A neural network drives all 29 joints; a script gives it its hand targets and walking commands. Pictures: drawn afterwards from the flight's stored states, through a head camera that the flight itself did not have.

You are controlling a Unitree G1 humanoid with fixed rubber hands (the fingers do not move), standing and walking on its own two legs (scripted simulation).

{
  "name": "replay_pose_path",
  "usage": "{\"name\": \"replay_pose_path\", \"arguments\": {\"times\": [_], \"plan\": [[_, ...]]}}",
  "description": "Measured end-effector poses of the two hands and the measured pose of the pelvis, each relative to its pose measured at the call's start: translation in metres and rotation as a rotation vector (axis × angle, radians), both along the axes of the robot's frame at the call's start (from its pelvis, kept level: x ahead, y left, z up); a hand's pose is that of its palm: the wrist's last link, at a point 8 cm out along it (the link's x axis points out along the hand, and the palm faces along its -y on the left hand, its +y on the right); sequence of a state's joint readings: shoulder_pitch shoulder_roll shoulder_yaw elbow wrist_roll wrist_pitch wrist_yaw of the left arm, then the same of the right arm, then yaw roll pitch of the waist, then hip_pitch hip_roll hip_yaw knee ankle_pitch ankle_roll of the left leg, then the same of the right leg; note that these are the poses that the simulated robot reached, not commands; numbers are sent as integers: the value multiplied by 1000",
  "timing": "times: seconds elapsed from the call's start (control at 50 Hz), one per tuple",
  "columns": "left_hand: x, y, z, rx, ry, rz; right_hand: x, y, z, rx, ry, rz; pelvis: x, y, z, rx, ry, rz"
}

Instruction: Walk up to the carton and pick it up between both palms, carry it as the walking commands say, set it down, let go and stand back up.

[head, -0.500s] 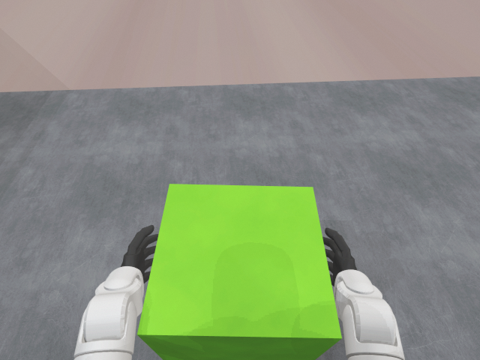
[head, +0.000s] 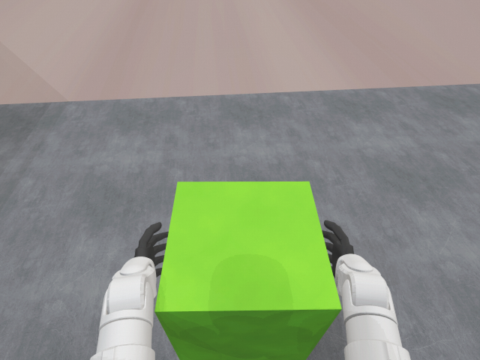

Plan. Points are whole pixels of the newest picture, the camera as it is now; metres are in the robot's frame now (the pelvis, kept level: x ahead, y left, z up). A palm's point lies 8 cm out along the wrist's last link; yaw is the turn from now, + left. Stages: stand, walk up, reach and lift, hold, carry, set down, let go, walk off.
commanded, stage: set down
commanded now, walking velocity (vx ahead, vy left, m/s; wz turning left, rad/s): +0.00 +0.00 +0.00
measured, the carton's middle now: (243, 277) +0.31 +0.01 -0.05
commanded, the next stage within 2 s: none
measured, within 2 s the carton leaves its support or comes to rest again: neither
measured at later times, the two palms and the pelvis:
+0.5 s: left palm (156, 274) +0.31 +0.18 -0.05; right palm (327, 270) +0.33 -0.16 -0.06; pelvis +0.01 -0.01 -0.02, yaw +1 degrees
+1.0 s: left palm (165, 281) +0.34 +0.18 -0.14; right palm (313, 274) +0.37 -0.16 -0.14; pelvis -0.03 -0.01 -0.09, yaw +1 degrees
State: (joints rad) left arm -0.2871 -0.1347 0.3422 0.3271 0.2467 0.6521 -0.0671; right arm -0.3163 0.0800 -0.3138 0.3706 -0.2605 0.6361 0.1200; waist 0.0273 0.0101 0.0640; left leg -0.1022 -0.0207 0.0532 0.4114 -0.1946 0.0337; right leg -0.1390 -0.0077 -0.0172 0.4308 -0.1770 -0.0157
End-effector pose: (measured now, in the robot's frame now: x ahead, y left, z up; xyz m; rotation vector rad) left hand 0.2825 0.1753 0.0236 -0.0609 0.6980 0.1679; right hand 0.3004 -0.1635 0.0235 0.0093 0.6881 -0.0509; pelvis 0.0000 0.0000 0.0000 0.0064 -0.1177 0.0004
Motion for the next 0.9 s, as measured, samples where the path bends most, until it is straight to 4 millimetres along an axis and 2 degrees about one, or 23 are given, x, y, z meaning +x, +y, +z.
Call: {"name": "replay_pose_path", "arguments": {"times": [0.2,0.42,0.62,0.9], "plan": [[12,3,-23,15,19,2,16,3,-24,-3,18,19,8,0,-4,-4,68,8],[21,1,-60,27,37,-7,24,2,-64,-14,36,28,9,-4,-13,-3,202,12],[30,4,-97,23,35,5,36,5,-100,-18,36,31,-3,-10,-32,-3,347,18],[51,6,-148,-5,26,25,60,7,-148,-10,30,21,-25,-14,-71,-3,525,19]]}}
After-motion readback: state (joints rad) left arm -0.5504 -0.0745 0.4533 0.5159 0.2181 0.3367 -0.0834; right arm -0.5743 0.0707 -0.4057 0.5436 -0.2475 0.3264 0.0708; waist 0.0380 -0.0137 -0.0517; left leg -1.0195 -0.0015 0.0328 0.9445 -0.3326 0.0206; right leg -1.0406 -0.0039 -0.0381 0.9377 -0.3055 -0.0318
